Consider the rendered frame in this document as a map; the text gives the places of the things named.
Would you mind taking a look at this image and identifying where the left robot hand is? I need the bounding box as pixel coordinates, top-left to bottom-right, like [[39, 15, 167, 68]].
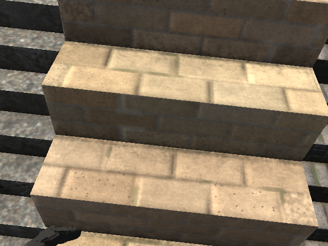
[[24, 225, 81, 246]]

